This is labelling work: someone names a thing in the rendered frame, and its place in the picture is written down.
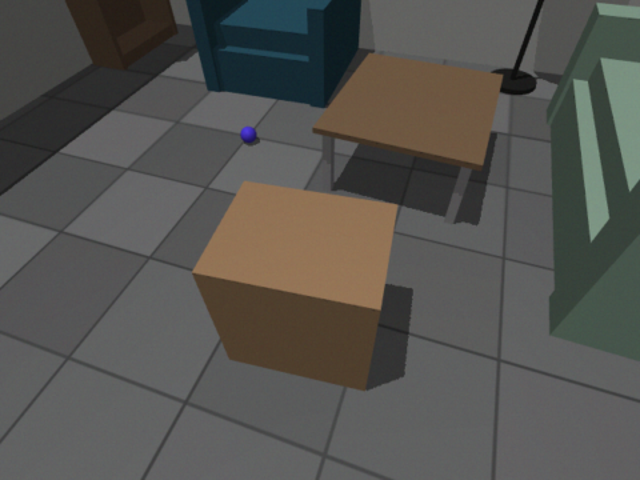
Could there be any sofa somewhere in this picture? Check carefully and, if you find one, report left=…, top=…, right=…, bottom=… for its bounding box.
left=547, top=3, right=640, bottom=361

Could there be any floor lamp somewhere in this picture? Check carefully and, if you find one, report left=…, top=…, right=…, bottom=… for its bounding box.
left=491, top=0, right=544, bottom=95

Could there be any armchair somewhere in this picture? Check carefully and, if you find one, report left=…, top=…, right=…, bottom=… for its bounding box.
left=186, top=0, right=361, bottom=108

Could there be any bookshelf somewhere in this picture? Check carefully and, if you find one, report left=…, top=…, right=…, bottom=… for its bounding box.
left=65, top=0, right=178, bottom=70

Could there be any coffee table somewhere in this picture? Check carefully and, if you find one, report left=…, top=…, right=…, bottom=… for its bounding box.
left=313, top=53, right=503, bottom=224

